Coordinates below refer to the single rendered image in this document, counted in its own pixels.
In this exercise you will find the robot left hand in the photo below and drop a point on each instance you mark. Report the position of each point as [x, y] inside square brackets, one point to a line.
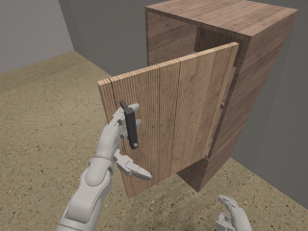
[110, 139]

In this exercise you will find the robot right hand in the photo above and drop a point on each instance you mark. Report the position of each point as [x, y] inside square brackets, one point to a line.
[238, 220]

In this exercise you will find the handle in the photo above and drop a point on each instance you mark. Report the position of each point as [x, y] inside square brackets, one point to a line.
[131, 125]

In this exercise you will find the cupboard door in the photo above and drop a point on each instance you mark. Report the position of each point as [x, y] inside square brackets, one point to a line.
[179, 103]

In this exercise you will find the robot left forearm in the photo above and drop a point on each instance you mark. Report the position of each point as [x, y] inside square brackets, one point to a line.
[84, 207]

